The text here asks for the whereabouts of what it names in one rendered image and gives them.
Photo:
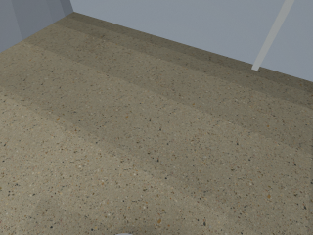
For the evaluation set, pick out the panel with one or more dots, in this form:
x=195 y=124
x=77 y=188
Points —
x=272 y=34

